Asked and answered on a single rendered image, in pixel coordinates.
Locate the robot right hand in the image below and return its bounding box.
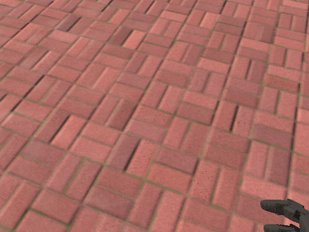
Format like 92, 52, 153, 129
260, 198, 309, 232

